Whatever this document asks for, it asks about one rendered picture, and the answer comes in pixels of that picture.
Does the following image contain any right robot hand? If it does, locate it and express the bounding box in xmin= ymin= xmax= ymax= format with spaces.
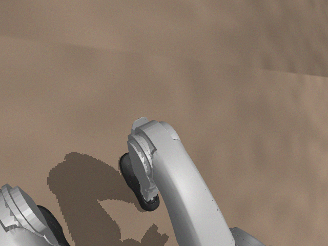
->
xmin=229 ymin=227 xmax=266 ymax=246

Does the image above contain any left robot foot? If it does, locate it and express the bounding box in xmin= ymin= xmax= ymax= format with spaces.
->
xmin=37 ymin=205 xmax=70 ymax=246

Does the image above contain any right robot foot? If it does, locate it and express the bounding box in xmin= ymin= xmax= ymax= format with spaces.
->
xmin=119 ymin=153 xmax=159 ymax=211

